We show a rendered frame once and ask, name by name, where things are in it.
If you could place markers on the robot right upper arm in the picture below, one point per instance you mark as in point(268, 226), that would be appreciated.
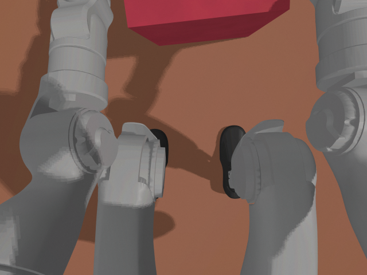
point(337, 127)

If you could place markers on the robot left foot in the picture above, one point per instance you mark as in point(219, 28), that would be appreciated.
point(163, 141)

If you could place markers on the robot left upper arm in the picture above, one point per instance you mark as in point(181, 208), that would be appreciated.
point(66, 153)

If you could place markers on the carton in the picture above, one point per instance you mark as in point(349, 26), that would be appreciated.
point(169, 22)

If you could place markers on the robot right forearm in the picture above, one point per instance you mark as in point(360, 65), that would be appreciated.
point(341, 29)

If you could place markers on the robot left forearm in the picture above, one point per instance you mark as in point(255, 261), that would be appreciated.
point(77, 58)

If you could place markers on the right robot thigh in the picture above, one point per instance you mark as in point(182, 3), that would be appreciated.
point(283, 238)

